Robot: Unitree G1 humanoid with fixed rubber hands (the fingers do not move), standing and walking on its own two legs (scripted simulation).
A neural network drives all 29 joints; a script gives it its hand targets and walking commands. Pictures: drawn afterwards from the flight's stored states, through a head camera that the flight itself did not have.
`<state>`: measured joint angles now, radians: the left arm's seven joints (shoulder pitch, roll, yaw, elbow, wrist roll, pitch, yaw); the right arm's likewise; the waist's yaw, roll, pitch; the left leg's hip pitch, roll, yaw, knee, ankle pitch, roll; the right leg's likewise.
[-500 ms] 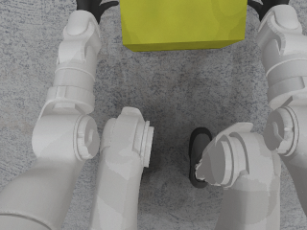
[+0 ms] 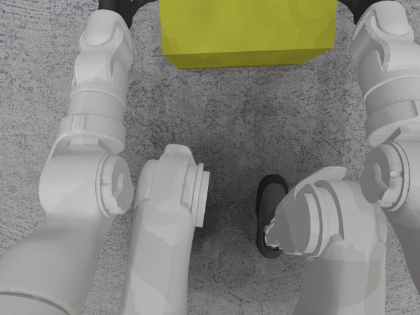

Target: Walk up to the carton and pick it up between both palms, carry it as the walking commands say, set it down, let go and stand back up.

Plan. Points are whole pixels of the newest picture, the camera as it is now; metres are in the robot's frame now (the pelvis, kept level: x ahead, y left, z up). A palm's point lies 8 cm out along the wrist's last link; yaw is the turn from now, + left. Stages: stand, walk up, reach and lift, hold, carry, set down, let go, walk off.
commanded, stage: set down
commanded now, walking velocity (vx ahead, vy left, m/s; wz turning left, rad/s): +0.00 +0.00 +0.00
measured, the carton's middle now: (241, 18) +0.55 +0.03 -0.25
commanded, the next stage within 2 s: none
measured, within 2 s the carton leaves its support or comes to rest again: neither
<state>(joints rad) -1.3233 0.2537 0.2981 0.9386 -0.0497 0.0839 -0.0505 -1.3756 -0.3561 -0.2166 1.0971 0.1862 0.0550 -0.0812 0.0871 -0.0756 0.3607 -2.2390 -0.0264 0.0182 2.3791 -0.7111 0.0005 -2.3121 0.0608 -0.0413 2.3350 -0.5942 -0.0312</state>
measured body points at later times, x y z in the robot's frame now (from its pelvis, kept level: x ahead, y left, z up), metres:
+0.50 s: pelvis +0.00 +0.00 -0.01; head +0.34 +0.04 +0.27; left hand +0.53 +0.22 -0.15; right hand +0.57 -0.15 -0.15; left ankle +0.08 +0.12 -0.30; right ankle +0.11 -0.10 -0.30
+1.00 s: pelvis -0.02 +0.01 +0.00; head +0.33 +0.04 +0.26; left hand +0.47 +0.26 -0.19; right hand +0.53 -0.17 -0.17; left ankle +0.08 +0.12 -0.30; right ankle +0.11 -0.10 -0.30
